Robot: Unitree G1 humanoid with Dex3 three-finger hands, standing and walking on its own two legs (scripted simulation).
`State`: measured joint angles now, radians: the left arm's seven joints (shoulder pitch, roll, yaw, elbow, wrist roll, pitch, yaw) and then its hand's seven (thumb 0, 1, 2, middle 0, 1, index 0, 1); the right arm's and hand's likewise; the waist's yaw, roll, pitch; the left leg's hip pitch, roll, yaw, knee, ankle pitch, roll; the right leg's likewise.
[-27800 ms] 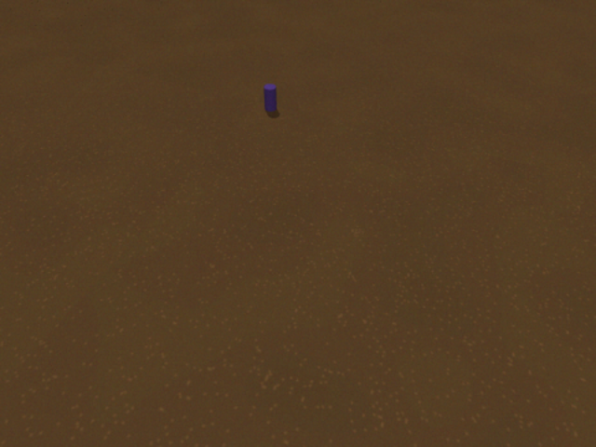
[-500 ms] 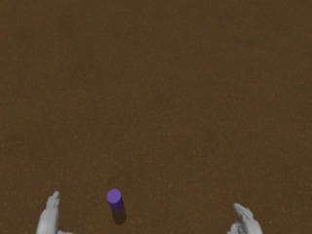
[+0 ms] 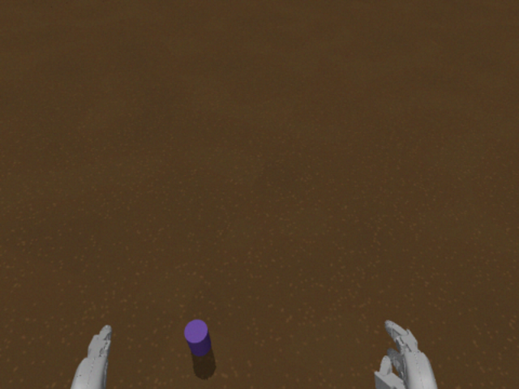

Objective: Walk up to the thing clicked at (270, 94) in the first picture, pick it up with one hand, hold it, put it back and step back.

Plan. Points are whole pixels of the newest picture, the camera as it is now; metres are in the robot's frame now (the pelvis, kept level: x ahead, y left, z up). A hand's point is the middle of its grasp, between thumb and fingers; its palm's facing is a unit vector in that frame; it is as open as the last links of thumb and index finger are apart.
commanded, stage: home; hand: left
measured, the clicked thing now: (198, 338) +0.42 +0.18 -0.65
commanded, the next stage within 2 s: stand in 1.20 s
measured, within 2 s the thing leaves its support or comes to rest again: neither
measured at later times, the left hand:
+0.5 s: hand out of the picture +0.16 +0.17 -0.06, palm faces +0.09 -0.96 -0.27, open 17.3 cm
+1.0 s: hand out of the picture +0.16 +0.18 -0.06, palm faces +0.09 -0.96 -0.27, open 17.4 cm
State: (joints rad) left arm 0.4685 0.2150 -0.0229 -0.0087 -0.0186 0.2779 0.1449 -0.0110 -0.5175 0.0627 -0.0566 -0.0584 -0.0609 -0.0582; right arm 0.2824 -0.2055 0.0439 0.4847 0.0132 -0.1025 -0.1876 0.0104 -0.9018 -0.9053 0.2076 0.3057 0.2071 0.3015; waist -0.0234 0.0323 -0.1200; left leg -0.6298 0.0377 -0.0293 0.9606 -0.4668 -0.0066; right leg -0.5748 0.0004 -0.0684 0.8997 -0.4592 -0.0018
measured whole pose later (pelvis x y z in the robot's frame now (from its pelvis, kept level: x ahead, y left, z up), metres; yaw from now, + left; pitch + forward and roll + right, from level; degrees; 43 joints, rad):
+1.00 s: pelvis -0.01 +0.00 +0.00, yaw +0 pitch +7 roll -2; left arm 0.46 0.21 -0.02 0.02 -0.02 0.26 0.13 -0.01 -0.52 0.06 -0.06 -0.06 -0.06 -0.06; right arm 0.29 -0.20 0.04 0.52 0.01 -0.13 -0.19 0.01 -0.90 -0.91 0.21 0.31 0.21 0.30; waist -0.02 0.03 -0.11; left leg -0.61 0.04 -0.02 0.94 -0.45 -0.01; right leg -0.56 0.00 -0.06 0.89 -0.44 0.00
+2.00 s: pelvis +0.00 +0.00 +0.03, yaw +0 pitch +0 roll +0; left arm 0.24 0.31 0.02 0.74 0.04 0.01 0.02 0.01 0.87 0.89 -0.20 -0.30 -0.21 -0.30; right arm 0.20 -0.30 -0.03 0.85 -0.06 -0.01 -0.02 0.01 -0.91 -0.90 0.21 0.30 0.21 0.30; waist 0.01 -0.01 0.02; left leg -0.37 0.00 0.00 0.73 -0.36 0.00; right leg -0.35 -0.03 -0.04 0.73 -0.39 0.00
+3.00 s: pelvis -0.01 +0.00 +0.06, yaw +0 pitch -3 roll +0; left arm 0.12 0.32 0.00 1.18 0.02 -0.01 0.01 0.00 0.90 0.89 -0.20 -0.30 -0.21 -0.30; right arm 0.14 -0.32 0.00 1.16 -0.02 0.00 -0.01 0.00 -0.91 -0.90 0.20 0.30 0.20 0.30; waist 0.01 0.01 0.06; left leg -0.13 0.00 0.00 0.34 -0.15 0.00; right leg -0.11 -0.02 -0.05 0.33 -0.17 0.01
